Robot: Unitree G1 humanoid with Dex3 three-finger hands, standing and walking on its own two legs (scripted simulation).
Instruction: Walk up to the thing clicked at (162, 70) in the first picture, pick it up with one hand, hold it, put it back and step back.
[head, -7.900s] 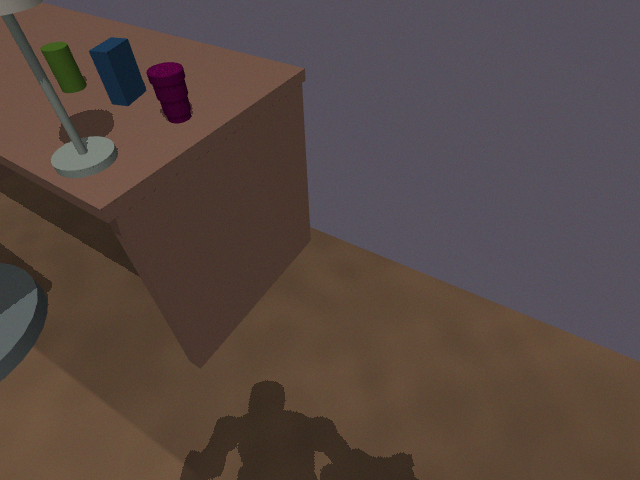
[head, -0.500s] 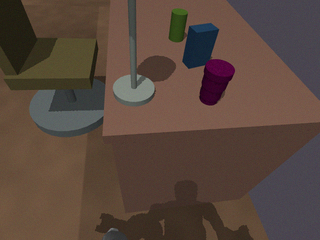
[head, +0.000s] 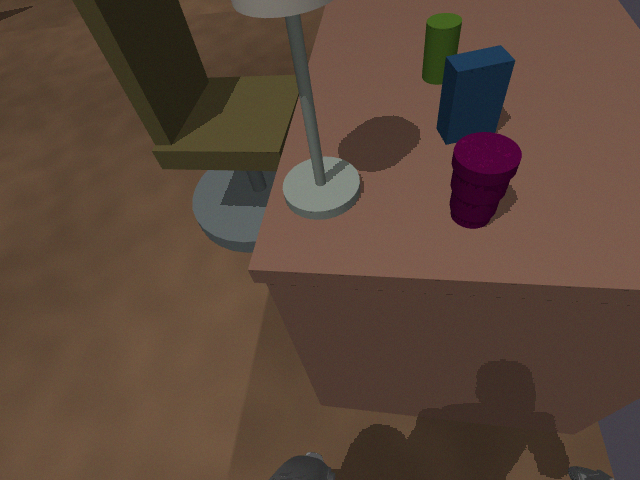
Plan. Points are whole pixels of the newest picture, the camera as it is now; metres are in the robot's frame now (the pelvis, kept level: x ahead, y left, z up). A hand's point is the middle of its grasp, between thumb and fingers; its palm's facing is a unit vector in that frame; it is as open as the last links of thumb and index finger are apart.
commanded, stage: walk up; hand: right
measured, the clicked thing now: (478, 185) +0.51 -0.16 +0.05
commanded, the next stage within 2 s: stand in 1.72 s
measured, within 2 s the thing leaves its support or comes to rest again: neither
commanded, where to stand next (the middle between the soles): +0.09 +0.05 m, yaw -3 degrees
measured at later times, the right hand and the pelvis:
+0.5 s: hand out of the picture +0.12 -0.21 -0.14, palm faces -0.02 +0.92 -0.38, open 7.4 cm; pelvis +0.01 +0.06 -0.01, yaw +0 degrees
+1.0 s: hand out of the picture +0.11 -0.20 -0.13, palm faces +0.05 +0.94 -0.34, open 7.4 cm; pelvis +0.03 +0.06 +0.02, yaw -3 degrees
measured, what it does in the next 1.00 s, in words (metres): steps on the spot: left foot, then right foot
